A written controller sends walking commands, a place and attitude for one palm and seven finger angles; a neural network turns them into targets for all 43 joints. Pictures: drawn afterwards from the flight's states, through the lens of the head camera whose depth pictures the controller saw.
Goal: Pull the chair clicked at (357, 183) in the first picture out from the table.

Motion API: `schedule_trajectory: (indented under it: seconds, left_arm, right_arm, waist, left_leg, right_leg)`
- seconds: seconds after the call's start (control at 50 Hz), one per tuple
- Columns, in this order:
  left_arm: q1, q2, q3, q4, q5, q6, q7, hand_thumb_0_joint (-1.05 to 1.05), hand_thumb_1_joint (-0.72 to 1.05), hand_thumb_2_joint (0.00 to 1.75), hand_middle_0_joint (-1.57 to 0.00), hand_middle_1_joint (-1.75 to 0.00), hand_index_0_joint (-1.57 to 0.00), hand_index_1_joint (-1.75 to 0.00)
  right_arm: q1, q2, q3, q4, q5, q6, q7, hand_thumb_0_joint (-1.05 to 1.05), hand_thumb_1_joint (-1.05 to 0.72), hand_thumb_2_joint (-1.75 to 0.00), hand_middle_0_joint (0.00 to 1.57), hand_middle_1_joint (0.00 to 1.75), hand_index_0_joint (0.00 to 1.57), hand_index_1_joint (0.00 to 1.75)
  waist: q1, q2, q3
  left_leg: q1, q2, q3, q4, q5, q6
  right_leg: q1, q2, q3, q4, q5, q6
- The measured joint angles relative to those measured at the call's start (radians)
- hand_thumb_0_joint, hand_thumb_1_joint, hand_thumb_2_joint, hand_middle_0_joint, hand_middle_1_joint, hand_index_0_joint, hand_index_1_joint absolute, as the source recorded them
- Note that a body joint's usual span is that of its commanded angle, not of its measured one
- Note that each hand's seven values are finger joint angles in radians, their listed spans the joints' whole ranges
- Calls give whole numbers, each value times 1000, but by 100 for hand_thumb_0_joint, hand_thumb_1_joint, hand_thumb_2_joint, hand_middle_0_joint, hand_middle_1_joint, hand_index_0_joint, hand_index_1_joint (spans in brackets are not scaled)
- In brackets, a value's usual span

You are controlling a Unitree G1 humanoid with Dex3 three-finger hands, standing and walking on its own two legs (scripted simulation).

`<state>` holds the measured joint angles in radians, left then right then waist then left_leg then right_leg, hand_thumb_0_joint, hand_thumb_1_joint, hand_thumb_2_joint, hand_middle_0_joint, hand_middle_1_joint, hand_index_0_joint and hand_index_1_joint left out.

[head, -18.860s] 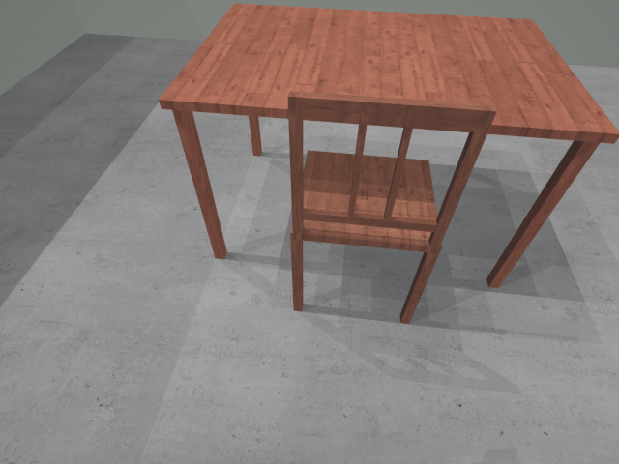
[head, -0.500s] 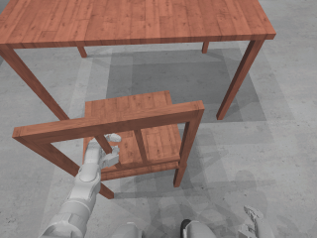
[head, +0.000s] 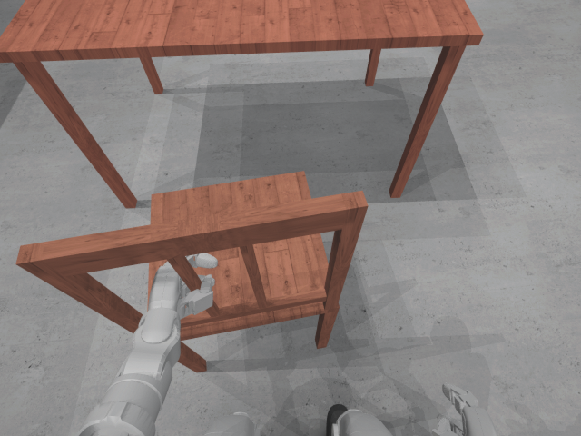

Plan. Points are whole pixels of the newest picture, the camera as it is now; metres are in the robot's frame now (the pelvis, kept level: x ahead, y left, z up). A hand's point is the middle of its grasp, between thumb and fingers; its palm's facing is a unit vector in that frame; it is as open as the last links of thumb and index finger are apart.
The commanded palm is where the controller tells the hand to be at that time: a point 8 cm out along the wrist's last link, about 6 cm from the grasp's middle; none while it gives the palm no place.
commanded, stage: step backward, pulling the chair out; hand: left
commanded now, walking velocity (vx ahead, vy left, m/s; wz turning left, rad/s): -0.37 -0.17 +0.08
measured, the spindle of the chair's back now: (197, 288) +0.34 +0.16 -0.10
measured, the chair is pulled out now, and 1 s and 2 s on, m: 0.42 0.60 0.60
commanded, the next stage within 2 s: stop walking, hand still on the chair in 0.24 s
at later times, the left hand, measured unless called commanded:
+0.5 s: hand (194, 384) +0.19 +0.14 -0.07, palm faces +0.05 -0.98 -0.18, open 5.1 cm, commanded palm +0.17 +0.19 -0.05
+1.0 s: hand (179, 423) +0.14 +0.15 -0.07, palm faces +0.05 -0.98 -0.18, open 5.1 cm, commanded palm +0.12 +0.21 -0.05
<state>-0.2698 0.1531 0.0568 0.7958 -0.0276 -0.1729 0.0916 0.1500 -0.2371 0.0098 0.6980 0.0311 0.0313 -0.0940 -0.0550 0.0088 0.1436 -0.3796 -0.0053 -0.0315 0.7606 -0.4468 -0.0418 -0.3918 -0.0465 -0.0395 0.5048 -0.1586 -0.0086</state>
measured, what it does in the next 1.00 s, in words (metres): walks backwards: left foot, then right foot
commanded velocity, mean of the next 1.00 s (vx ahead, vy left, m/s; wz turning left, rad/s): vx -0.02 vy -0.02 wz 0.01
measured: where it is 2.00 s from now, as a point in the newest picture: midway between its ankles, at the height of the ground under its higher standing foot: outside the picture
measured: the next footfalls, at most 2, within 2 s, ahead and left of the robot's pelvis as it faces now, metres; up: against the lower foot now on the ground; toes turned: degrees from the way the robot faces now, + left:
left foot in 0.06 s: -0.01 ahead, +0.15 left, +0.00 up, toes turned +1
right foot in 0.26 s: -0.05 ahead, -0.13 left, +0.00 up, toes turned +1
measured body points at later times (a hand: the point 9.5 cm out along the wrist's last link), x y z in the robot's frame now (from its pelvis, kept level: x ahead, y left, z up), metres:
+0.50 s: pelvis -0.12 -0.01 -0.01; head -0.05 -0.02 +0.44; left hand +0.18 +0.19 -0.05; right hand +0.01 -0.26 -0.13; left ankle -0.14 +0.12 -0.74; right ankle -0.05 -0.14 -0.74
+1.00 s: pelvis -0.12 +0.00 +0.00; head -0.09 -0.01 +0.45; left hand +0.14 +0.20 -0.05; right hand +0.02 -0.24 -0.11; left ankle -0.14 +0.12 -0.74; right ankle -0.09 -0.13 -0.74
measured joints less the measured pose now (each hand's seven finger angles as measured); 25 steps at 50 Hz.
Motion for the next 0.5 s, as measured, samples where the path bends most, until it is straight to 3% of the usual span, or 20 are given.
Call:
schedule_trajectory:
  seconds: [0.06,0.12,0.18,0.28,0.32,0.4,0.46,0.5]
  left_arm:
    - [13,-4,-37,-38,7,13,-2,4,72,81,-35,-125,-50,-145]
    - [10,16,-63,-75,9,30,-5,3,73,81,-34,-127,-50,-145]
    - [23,10,-67,-90,1,39,-9,4,74,81,-32,-126,-50,-145]
    - [18,15,-62,-61,-3,14,-25,4,73,82,-35,-126,-50,-145]
    - [-2,17,-47,-29,-14,3,-24,4,72,83,-36,-124,-50,-145]
    - [-26,10,-18,1,-23,42,-19,5,73,82,-35,-122,-50,-145]
    - [-11,5,-19,-26,-14,77,-10,5,73,82,-34,-122,-50,-145]
    - [-3,1,-33,-44,-4,92,-10,5,73,82,-34,-123,-50,-145]
  right_arm:
    - [29,-37,-11,-17,-1,-9,-9,1,-90,-90,21,30,20,30]
    - [33,-21,-30,-21,-15,5,-9,1,-90,-90,21,30,20,30]
    - [46,-4,-36,-23,-26,-1,11,1,-91,-90,20,30,20,30]
    - [57,25,-11,-6,-14,-9,28,1,-90,-90,20,30,20,30]
    - [29,29,-4,4,-2,0,22,1,-90,-90,21,30,20,30]
    - [6,18,1,-3,15,12,8,1,-90,-90,21,30,20,30]
    - [13,-4,7,-23,18,0,-4,1,-90,-90,21,30,20,30]
    - [23,-19,-1,-30,13,-12,-13,1,-90,-90,21,30,20,30]
  waist:
    - [-16,11,-30]
    - [-3,-27,-5]
    - [16,5,18]
    - [65,40,26]
    - [58,58,38]
    - [30,23,22]
    - [4,2,5]
    - [-4,0,-4]
  left_leg:
    - [107,33,14,-224,125,14]
    - [87,20,18,-213,146,16]
    - [78,55,-1,-213,167,11]
    - [38,95,-14,-170,176,-20]
    - [14,105,-16,-137,165,-15]
    - [-14,25,-13,7,4,5]
    - [71,4,14,-109,29,23]
    - [129,4,25,-219,125,37]
  right_leg:
    - [-46,-4,-26,24,11,15]
    - [-79,4,5,138,-103,26]
    - [-46,47,-3,222,-212,16]
    - [112,60,2,-11,-59,5]
    - [93,73,-2,-5,-53,1]
    - [42,24,7,21,-39,1]
    - [19,-5,6,37,-31,14]
    - [8,-14,-1,53,-31,25]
